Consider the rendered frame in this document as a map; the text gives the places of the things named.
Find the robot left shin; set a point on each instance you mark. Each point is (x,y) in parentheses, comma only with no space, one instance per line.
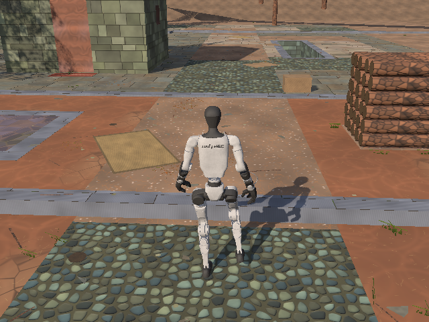
(204,247)

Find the robot left hand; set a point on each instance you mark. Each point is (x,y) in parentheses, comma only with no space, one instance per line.
(178,185)

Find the left robot forearm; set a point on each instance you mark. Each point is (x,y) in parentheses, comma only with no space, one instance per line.
(181,175)

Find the robot right hand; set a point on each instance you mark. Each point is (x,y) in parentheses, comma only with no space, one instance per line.
(252,194)

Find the right robot forearm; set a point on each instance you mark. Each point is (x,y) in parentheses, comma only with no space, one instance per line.
(247,178)

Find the left robot upper arm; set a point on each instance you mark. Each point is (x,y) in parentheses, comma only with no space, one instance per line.
(189,151)

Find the robot right foot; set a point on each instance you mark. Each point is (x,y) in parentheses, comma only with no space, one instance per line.
(240,257)

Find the right robot upper arm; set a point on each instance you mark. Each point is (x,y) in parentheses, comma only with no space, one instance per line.
(238,152)

